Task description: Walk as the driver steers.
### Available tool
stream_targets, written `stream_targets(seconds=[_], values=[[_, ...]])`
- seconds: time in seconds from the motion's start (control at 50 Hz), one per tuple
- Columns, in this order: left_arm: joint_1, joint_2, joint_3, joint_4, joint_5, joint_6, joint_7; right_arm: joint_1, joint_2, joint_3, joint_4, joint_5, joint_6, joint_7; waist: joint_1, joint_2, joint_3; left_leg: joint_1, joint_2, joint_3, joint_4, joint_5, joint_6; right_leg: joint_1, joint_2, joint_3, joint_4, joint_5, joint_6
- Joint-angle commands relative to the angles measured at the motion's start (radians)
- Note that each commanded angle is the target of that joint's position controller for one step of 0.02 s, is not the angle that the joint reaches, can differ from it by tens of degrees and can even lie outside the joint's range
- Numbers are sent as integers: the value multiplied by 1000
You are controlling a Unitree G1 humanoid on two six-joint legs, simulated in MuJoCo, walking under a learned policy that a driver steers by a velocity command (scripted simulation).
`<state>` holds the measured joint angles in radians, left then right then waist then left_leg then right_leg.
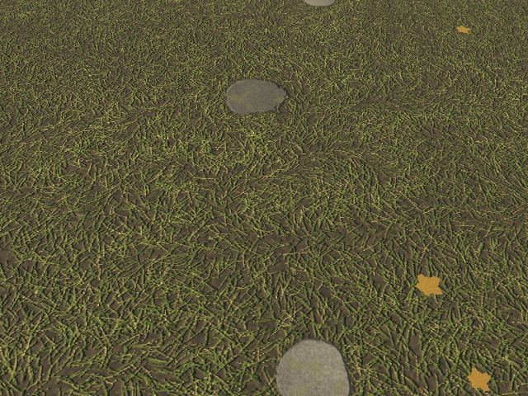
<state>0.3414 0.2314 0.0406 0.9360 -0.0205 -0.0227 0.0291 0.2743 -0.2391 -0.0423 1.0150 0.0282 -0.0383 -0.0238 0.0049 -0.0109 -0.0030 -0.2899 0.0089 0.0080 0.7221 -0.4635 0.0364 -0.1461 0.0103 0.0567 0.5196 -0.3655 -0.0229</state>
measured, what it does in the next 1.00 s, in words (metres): walks ahead: right foot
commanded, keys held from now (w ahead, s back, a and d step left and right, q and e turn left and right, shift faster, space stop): w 1.00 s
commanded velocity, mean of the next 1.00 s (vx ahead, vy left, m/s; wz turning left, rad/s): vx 0.44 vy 0.00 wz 0.00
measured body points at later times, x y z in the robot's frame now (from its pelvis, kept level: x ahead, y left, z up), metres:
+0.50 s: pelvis +0.21 +0.01 -0.01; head +0.24 +0.01 +0.44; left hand +0.46 +0.22 -0.09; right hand +0.09 -0.24 -0.14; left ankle +0.01 +0.12 -0.73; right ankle +0.37 -0.11 -0.72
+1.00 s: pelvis +0.50 +0.02 -0.01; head +0.52 +0.03 +0.44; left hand +0.48 +0.30 -0.15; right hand +0.72 -0.22 -0.09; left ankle +0.66 +0.13 -0.74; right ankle +0.37 -0.11 -0.73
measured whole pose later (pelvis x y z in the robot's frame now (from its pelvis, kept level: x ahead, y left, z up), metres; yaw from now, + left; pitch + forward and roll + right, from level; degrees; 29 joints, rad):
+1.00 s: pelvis +0.50 +0.02 -0.01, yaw +0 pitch +0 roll -5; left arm 0.34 0.27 0.07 1.03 -0.02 -0.10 0.01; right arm 0.01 -0.27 -0.03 0.82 0.02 -0.10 0.05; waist 0.07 0.06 0.03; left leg -0.49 0.08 -0.05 0.46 0.14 0.06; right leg 0.04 0.07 -0.09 0.33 -0.34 -0.02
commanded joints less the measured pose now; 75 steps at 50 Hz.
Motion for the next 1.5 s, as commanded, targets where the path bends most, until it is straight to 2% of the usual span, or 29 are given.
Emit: stream_targets(seconds=[0.02, 0.04, 0.06, 0.08, 0.1, 0.14, 0.2, 0.32, 0.46, 0.52, 0.54, 0.56, 0.58, 0.6, 0.64, 0.72, 0.78, 0.82, 0.94, 1.02, 1.04, 1.06, 1.08, 1.1, 1.14, 1.18, 1.26, 1.38, 1.5], values=[[-111, 175, 36, -69, -21, -19, -1, 25, -67, -16, -34, 8, -60, 26, -70, -135, 149, 59, 15, 23, -209, 98, 51, -189, -217, 277, -285, -234, -148], [-128, 157, 31, -75, -16, -17, -2, 122, -76, -27, 20, -3, -60, 28, -101, -93, 103, 237, -29, 43, -256, 224, 27, -259, -147, 186, -193, -143, -113], [-145, 105, 16, -87, -4, -22, -5, 235, -109, -40, 53, -13, -59, 29, -137, 40, 51, 377, 65, -117, -322, 171, 38, -349, -63, 67, 41, -39, -62], [-152, 56, 5, -129, 1, -38, -2, 340, -236, -65, 59, -11, -63, 34, -151, 319, 11, 481, 300, -557, -507, 4, 161, -528, 58, -57, 364, -100, 4], [-147, 95, 16, -135, -21, -55, -2, 300, -199, -44, 49, -29, -74, 41, -117, 264, 42, 420, 388, -753, -577, -105, 239, -609, 35, 38, 560, -200, -4], [-115, 113, 21, -108, -33, -76, -17, 155, -122, -20, -2, -22, -84, 41, -56, 130, 139, 363, 320, -541, -575, -70, 188, -679, -66, 50, 641, -13, -44], [-161, 120, 35, -104, -4, -81, -33, 161, -73, 2, -5, -27, -72, 42, -53, 118, 108, 368, 219, -290, -582, 293, 118, -631, -116, -6, 529, 168, -39], [-380, 46, 9, -186, -1, -72, -51, 205, -126, 5, -3, -32, -50, 7, -85, 88, 135, 255, 159, -113, -630, 528, 124, -539, -77, -88, 171, 369, 23], [-456, 100, 15, -230, -17, -89, -81, 229, -147, -15, 18, -11, -49, 0, -39, 105, 139, 391, 238, -71, -558, 686, 109, -431, -61, -37, -20, 436, -44], [-261, 177, 52, -171, -17, -93, -80, 205, -178, -32, -3, -32, -23, 4, 64, 125, -21, 455, 221, -53, -248, 1089, 86, -177, 22, -100, -28, 354, -95], [-105, 221, 73, -124, -8, -94, -76, 244, -125, -16, -15, -39, -18, 15, 108, 72, -152, 241, 164, -29, 16, 1053, 54, 173, -23, -66, 13, 376, -156], [76, 270, 97, -81, 11, -85, -76, 309, -39, 18, -21, -20, -27, 32, 134, -83, -341, -120, 42, 11, 398, 687, -14, 550, -251, 331, -58, 61, -301], [94, 201, 76, -58, -4, -80, -78, 279, -36, 25, -19, -8, -52, 37, 138, -176, -403, -265, -40, -95, 577, -20, 6, 615, -336, 576, -182, -112, -308], [-16, 166, 56, -68, -8, -81, -78, 140, -126, 1, -82, 27, -74, 34, 121, -166, -233, -345, 10, -135, 624, -17, 38, 460, -327, 532, -256, -78, -255], [-170, 124, 43, -88, 11, -92, -81, 19, -141, -13, -119, 22, -87, 19, 53, -19, -22, -332, 85, -105, 510, 102, 44, 166, -266, 326, -306, 186, -214], [-192, 116, 39, -60, 11, -105, -72, 33, -59, -9, -128, -5, -58, 19, -25, -42, 25, -227, 129, -61, 312, 178, 11, -35, -218, 171, -412, 303, -223], [-153, 154, 47, -29, 9, -113, -43, -86, -89, -18, -177, -19, -67, 29, -18, -32, 71, -275, 133, -52, 78, 426, -10, -61, -182, 85, -440, 312, -208], [-132, 165, 50, -15, 3, -108, -30, -171, -70, -8, -193, -28, -79, 42, 13, -51, 72, -177, 85, -12, -130, 624, -11, -107, -131, 4, -417, 323, -176], [-50, 186, 59, 42, -10, -95, -14, -293, -118, -7, -239, -6, -70, 70, 27, -17, 92, -208, 101, -86, -256, 669, 19, 63, -229, 18, -312, 227, -137], [-75, 200, 61, 37, 10, -62, -20, -101, -168, -30, -175, -5, -68, 74, -80, 30, 5, -15, 84, -49, -284, 517, 50, 105, -208, -15, -3, 401, -101], [-66, 157, 48, 35, 16, -63, -26, 57, -205, -50, -111, -12, -65, 68, -138, 104, -79, 194, 90, -45, -280, 587, 73, -5, -112, -64, 290, 305, -79], [12, 53, 20, 15, 36, -79, -37, 122, -264, -54, -92, -38, -63, 70, -79, 366, -160, 454, 246, -244, -193, 816, 142, -300, 16, -117, 675, -175, -45], [152, 51, 8, 34, 6, -100, -43, 130, -268, -44, -113, -36, -60, 74, -43, 372, -248, 599, 348, -513, -256, 671, 271, -513, 50, 17, 828, -270, -37], [65, 129, 25, 13, -40, -111, -42, 130, -242, -52, -98, -23, -62, 76, -70, 252, -212, 545, 365, -595, -379, 318, 285, -616, -4, 45, 854, -195, -42], [-87, 166, 37, -24, -29, -94, -18, -45, -171, -25, -146, -32, -76, 73, -30, 74, -54, 299, 310, -480, -464, 282, 232, -603, -114, 25, 734, 14, -25], [-75, 147, 38, -21, 9, -69, -16, -84, -158, -22, -149, -40, -80, 67, 8, 80, -30, 168, 276, -408, -497, 416, 221, -501, -157, 42, 641, 68, 5], [-170, 113, 32, -54, 21, -57, -19, -5, -176, -30, -113, -33, -81, 40, -14, 60, -9, 185, 228, -247, -550, 630, 200, -530, -157, 13, 422, 202, 24], [-365, 65, 13, -112, 10, -68, -40, 99, -162, -26, -57, -17, -63, 18, -74, 67, 35, 225, 153, -96, -584, 609, 144, -460, -86, -59, 66, 472, 17], [-455, 98, 13, -163, 0, -83, -68, 153, -177, -39, -11, -14, -32, 10, -65, 76, 75, 408, 245, -123, -501, 697, 142, -497, -67, -53, -22, 346, -37]])
Velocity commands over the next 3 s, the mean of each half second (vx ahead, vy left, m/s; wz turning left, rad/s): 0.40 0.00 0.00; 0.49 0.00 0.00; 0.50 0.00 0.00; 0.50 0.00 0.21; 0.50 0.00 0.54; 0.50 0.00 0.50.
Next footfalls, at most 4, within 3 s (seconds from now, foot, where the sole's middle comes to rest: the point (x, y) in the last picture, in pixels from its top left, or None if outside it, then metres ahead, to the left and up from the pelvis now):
0.52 right None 0.41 -0.11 -0.77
1.04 left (223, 346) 0.70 0.13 -0.81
1.58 right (298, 257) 1.00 -0.09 -0.81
2.12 left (222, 194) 1.28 0.17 -0.81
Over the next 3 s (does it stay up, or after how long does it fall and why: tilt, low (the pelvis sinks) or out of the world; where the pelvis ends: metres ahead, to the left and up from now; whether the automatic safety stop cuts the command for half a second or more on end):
stays up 1.58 0.20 -0.03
